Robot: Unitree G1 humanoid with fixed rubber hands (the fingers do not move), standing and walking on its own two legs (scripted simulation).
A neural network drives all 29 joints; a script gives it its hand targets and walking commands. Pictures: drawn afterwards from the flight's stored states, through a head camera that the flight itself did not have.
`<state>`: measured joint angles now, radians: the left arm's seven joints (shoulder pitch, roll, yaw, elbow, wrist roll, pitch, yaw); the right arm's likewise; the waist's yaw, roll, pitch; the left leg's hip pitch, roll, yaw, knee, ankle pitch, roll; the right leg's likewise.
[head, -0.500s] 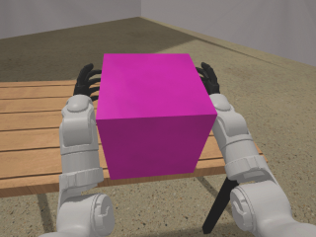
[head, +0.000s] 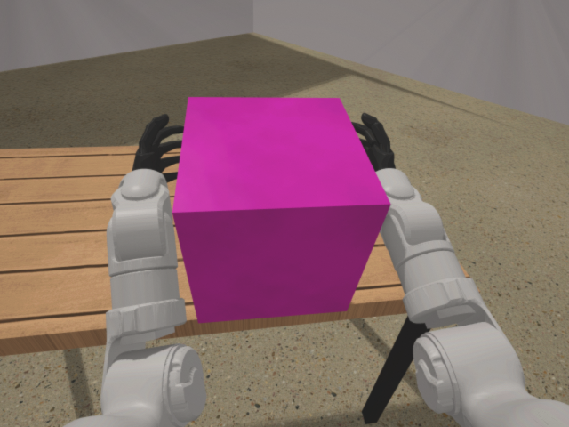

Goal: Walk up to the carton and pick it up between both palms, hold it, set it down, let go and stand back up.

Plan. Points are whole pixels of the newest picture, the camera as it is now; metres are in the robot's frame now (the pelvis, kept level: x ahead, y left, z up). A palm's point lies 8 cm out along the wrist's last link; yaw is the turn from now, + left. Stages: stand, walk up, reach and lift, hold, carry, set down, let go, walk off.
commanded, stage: hold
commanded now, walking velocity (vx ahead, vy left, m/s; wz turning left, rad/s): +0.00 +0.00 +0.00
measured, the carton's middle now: (270, 208) +0.34 +0.01 +0.19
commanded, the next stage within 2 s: none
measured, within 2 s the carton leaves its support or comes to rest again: neither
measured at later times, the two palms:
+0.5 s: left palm (149, 177) +0.35 +0.16 +0.23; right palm (375, 172) +0.36 -0.13 +0.23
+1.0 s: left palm (148, 175) +0.35 +0.17 +0.23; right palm (376, 170) +0.36 -0.13 +0.23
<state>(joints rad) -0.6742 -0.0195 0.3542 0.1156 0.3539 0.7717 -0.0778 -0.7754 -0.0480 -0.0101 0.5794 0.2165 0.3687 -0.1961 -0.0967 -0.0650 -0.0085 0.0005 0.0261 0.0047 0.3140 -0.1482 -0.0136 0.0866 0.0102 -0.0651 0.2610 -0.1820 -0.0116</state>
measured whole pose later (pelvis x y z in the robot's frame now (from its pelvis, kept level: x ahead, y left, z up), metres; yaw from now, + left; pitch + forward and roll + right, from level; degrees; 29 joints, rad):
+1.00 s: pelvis +0.00 +0.00 +0.00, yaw +0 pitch -9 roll -1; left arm -0.67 -0.02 0.35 0.10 0.35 0.78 -0.07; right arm -0.78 -0.05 -0.01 0.56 0.22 0.38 -0.20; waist -0.09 -0.06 -0.01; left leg -0.01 0.03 0.01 0.32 -0.15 -0.01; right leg 0.08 0.01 -0.06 0.26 -0.18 -0.01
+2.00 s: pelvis +0.00 +0.00 +0.00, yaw +0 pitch -9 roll +0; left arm -0.69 -0.02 0.36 0.12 0.35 0.77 -0.08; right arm -0.79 -0.04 -0.03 0.58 0.21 0.38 -0.19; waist -0.09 -0.06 -0.01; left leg -0.01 0.02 0.01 0.31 -0.14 -0.01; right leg 0.07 0.01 -0.06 0.27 -0.18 -0.01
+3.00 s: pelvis +0.00 +0.00 +0.00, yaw +0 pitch -9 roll +0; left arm -0.69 -0.01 0.36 0.13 0.35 0.78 -0.08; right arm -0.79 -0.04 -0.03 0.58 0.21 0.39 -0.20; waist -0.09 -0.06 -0.02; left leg -0.01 0.03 0.00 0.31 -0.14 -0.01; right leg 0.07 0.01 -0.07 0.27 -0.18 -0.01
